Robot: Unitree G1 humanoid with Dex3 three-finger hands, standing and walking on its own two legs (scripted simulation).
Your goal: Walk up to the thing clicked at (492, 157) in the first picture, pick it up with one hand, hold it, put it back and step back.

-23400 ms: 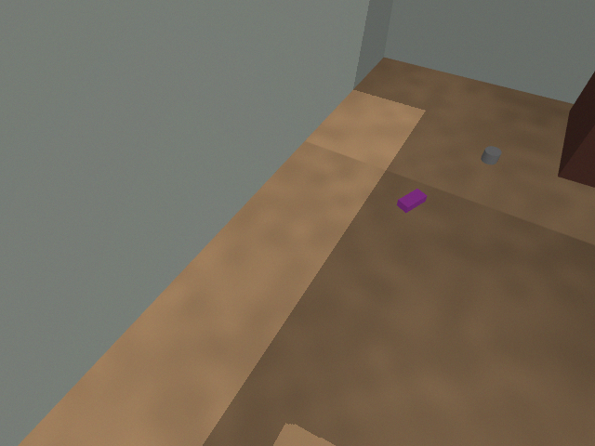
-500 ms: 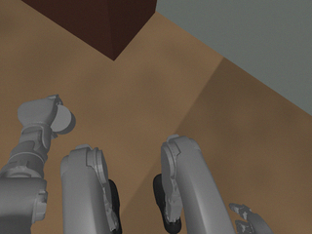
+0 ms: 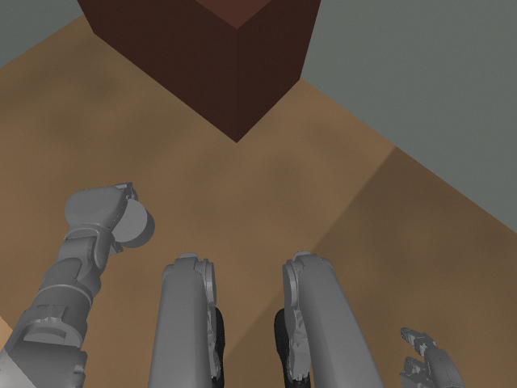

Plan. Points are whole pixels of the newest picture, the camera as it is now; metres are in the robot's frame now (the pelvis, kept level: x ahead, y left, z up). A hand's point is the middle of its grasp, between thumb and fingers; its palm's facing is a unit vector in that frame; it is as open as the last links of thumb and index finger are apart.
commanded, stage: lift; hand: left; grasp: from above
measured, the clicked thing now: (129, 223) +0.38 +0.24 -0.16
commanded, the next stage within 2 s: hold in 0.98 s
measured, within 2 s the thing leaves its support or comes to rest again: neither
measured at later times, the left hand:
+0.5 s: hand (30, 201) +0.34 +0.26 +0.09, palm faces -0.44 -0.10 -0.89, open 10.2 cm
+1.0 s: hand out of the picture +0.37 +0.26 +0.19, palm faces -0.45 -0.10 -0.89, open 10.3 cm
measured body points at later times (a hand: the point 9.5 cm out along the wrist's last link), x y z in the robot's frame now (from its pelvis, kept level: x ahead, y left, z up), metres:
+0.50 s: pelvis +0.03 +0.01 +0.19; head +0.12 +0.03 +0.63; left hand +0.36 +0.27 +0.14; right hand +0.14 -0.26 +0.07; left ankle +0.10 +0.11 -0.42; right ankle +0.09 -0.10 -0.42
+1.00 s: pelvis +0.07 +0.02 +0.28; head +0.13 +0.02 +0.73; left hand +0.39 +0.26 +0.24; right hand +0.16 -0.25 +0.16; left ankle +0.10 +0.11 -0.42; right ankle +0.09 -0.10 -0.42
